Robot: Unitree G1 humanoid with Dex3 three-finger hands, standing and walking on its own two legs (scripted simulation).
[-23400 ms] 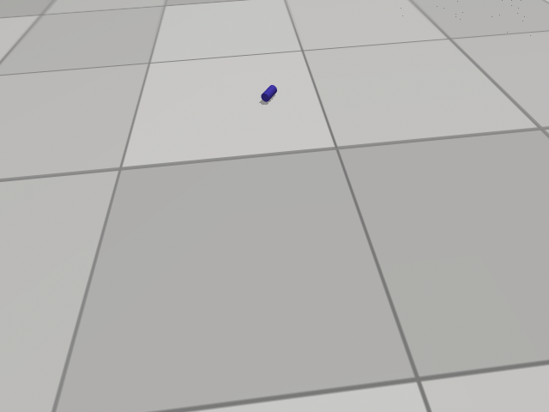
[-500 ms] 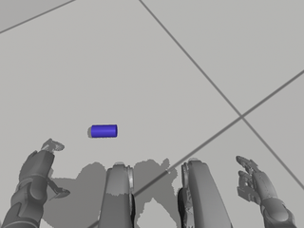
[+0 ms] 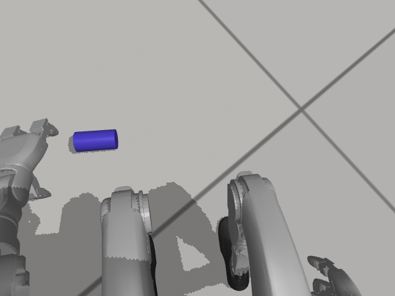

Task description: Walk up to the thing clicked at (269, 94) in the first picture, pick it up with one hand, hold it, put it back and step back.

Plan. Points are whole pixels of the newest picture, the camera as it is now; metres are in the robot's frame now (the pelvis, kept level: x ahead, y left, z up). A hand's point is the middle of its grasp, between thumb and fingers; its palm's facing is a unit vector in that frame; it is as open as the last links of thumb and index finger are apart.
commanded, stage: rise first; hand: left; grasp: from above
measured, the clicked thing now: (96, 140) +0.51 +0.26 -0.35
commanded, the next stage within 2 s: none
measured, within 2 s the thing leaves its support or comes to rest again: neither
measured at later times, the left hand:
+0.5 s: hand (51, 157) +0.42 +0.32 -0.20, palm faces -0.49 -0.04 -0.87, open 13.6 cm
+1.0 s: hand (60, 152) +0.44 +0.31 -0.23, palm faces -0.48 -0.05 -0.88, open 13.2 cm
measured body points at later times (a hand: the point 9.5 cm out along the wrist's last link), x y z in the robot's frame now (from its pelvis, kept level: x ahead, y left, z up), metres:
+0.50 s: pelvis +0.01 +0.00 -0.04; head +0.24 +0.07 +0.34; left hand +0.44 +0.32 -0.15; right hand +0.10 -0.28 -0.16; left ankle +0.09 +0.13 -0.35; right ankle +0.11 -0.13 -0.35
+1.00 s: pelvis +0.02 +0.00 -0.06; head +0.25 +0.07 +0.32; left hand +0.46 +0.31 -0.18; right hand +0.08 -0.28 -0.17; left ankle +0.09 +0.13 -0.35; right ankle +0.11 -0.13 -0.35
